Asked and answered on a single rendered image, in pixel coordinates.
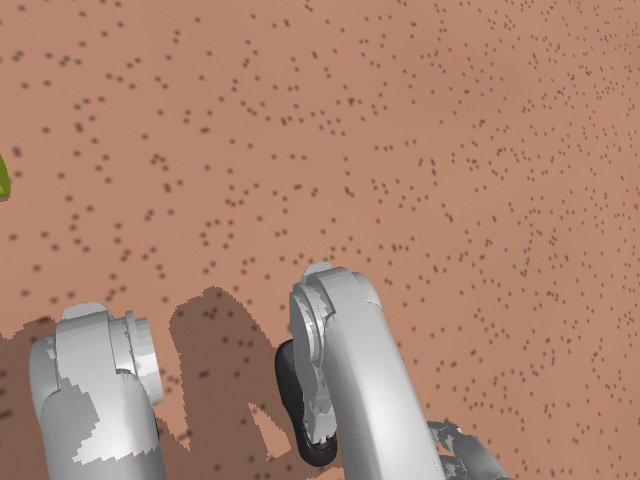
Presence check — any right robot hand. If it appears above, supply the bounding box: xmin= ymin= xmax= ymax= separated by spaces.
xmin=427 ymin=420 xmax=509 ymax=480

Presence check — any can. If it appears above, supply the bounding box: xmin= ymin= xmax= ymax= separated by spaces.
xmin=0 ymin=154 xmax=11 ymax=197

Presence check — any right robot foot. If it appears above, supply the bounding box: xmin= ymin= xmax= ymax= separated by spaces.
xmin=275 ymin=339 xmax=337 ymax=467

